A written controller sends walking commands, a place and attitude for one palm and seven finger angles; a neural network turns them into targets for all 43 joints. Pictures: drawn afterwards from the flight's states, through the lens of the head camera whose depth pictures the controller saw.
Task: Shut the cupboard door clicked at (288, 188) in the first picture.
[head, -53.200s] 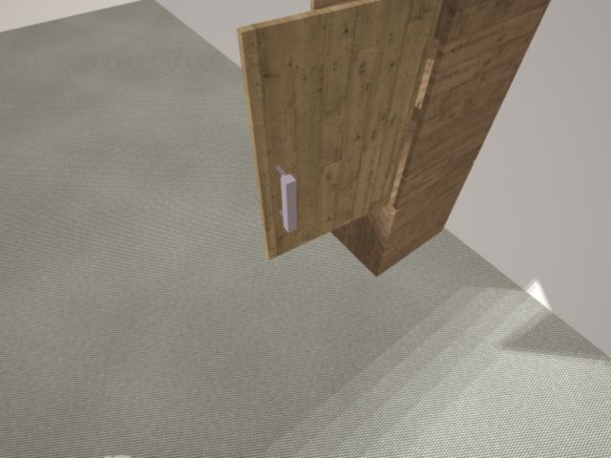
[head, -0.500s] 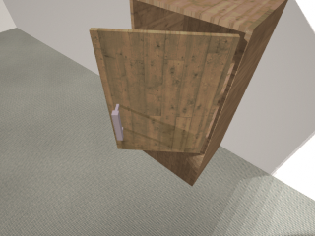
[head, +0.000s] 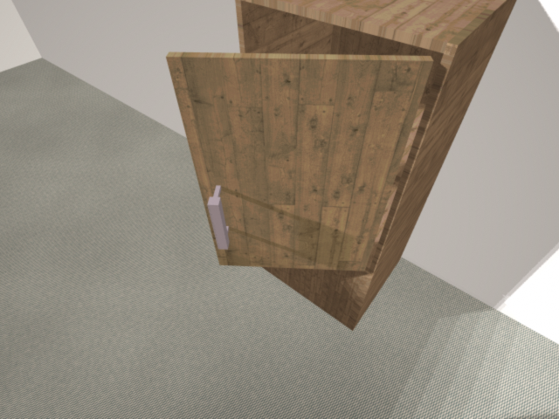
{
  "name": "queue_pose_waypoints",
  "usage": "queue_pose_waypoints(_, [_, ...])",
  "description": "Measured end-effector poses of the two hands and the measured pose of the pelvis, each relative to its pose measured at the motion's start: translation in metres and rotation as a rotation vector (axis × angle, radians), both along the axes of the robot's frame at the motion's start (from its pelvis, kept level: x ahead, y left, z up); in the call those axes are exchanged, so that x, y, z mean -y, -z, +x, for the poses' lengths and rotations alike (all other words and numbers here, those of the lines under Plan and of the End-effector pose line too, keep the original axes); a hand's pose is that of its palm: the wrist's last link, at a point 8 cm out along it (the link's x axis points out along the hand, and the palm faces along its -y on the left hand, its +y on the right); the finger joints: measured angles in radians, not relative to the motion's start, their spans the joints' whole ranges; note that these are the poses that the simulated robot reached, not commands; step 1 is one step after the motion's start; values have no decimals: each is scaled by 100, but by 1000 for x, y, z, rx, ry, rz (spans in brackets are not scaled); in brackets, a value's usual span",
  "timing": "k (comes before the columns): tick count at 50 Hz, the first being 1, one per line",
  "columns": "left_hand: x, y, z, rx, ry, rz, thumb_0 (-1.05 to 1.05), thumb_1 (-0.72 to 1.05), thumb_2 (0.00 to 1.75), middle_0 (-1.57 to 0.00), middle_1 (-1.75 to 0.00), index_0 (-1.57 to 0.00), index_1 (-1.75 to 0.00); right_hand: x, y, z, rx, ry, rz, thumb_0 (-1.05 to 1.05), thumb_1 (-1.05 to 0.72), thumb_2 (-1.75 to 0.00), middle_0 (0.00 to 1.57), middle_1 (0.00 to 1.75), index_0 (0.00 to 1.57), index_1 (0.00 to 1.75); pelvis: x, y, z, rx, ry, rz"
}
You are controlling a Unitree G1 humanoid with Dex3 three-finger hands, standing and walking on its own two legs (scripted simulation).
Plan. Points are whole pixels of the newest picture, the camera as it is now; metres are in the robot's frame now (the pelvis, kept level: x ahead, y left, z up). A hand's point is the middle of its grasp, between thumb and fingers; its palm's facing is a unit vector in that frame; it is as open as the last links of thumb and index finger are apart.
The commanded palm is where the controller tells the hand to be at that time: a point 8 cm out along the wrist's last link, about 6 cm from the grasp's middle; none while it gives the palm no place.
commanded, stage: look again from close up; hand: left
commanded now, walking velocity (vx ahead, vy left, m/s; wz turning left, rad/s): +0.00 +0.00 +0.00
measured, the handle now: (220, 217) +0.54 +0.17 -0.10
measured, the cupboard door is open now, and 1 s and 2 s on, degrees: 36 36 36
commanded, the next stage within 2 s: shuffle to correct the standing spot in 0.24 s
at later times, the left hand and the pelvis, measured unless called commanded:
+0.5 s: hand out of the picture +0.03 +0.19 -0.18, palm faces -0.01 -0.98 -0.20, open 7.4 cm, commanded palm none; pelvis +0.01 +0.01 +0.00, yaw -1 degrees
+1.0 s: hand out of the picture +0.07 +0.17 -0.19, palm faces +0.04 -0.99 -0.15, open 7.4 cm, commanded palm none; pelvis +0.10 +0.01 +0.00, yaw -1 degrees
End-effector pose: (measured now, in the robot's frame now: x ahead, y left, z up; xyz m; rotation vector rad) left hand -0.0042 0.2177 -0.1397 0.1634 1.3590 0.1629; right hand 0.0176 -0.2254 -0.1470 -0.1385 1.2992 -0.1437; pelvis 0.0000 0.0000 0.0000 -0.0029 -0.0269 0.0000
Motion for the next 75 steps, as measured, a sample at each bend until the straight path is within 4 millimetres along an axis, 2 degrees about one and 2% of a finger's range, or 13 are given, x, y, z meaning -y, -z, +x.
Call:
queue_pose_waypoints(7, [-17,-2,21,45,22,16,0,91,90,-20,-30,-20,-30,-6,-4,2,-2,-12,-6,1,-94,-90,20,30,20,30,-6,-1,2,-4,7,8])
queue_pose_waypoints(13, [-24,0,29,47,34,10,0,91,90,-20,-30,-20,-30,-8,-8,3,-18,-17,-16,1,-92,-90,20,30,20,30,-9,-2,3,-9,9,8])
queue_pose_waypoints(23, [-27,5,29,14,37,-7,0,91,90,-20,-30,-20,-30,-8,-11,11,-27,-18,-32,1,-91,-90,20,30,20,30,-13,-2,9,-14,12,8])
queue_pose_waypoints(32, [-14,8,21,-61,7,-21,0,91,90,-20,-30,-20,-30,-5,-2,21,-73,-4,-6,1,-91,-90,20,30,20,30,-3,4,35,-38,9,14])
queue_pose_waypoints(37, [-4,13,16,-97,-39,-31,0,91,90,-20,-30,-20,-30,1,1,43,-90,-18,-17,1,-91,-90,20,30,20,30,1,8,56,-46,-6,-3])
queue_pose_waypoints(43, [1,25,3,-208,-71,-80,0,91,90,-20,-30,-20,-30,-1,-6,104,2,-40,-69,1,-92,-90,20,30,20,30,-8,14,84,-33,7,-8])
queue_pose_waypoints(46, [-1,24,18,-238,-53,-84,0,91,90,-20,-30,-20,-30,-7,-13,121,60,-22,-80,1,-91,-90,20,30,20,30,-11,10,95,-17,26,-6])
queue_pose_waypoints(49, [-6,19,53,-179,-45,-71,0,91,90,-20,-30,-20,-30,-7,-21,126,55,-10,-95,0,-94,-90,20,30,20,30,-12,1,102,-12,16,-17])
queue_pose_waypoints(56, [-8,6,137,26,-17,-28,0,91,90,-20,-30,-20,-30,5,-21,120,-21,-20,-78,0,-94,-90,21,30,21,30,1,-6,101,-14,-1,-19])
queue_pose_waypoints(62, [5,-6,179,124,32,33,0,91,90,-20,-30,-20,-30,30,-5,114,-30,9,-32,1,-92,-90,21,30,21,30,27,0,100,-17,9,1])
queue_pose_waypoints(64, [12,-5,186,159,51,61,0,91,90,-20,-30,-20,-30,41,7,113,-27,23,-11,1,-92,-90,21,30,21,30,38,8,101,-24,16,27])
queue_pose_waypoints(67, [24,-9,184,166,69,72,0,91,90,-20,-30,-20,-30,54,14,111,-30,42,-1,1,-91,-90,21,30,20,30,47,9,96,-21,8,22])
queue_pose_waypoints(75, [40,-17,148,166,18,47,0,91,90,-20,-30,-20,-30,65,0,102,-35,-3,6,1,-91,-90,20,30,20,30,55,-2,77,-24,-12,47])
